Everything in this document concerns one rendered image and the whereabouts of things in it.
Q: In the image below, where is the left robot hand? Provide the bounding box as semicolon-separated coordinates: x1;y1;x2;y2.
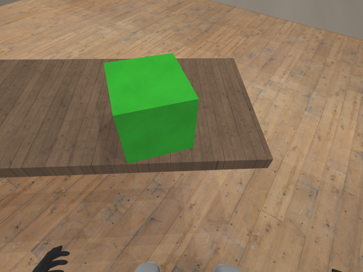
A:
33;245;70;272

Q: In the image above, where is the carton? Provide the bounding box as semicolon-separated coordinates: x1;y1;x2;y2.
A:
104;53;199;164

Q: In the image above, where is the table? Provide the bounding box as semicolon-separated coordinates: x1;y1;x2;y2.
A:
0;58;273;178

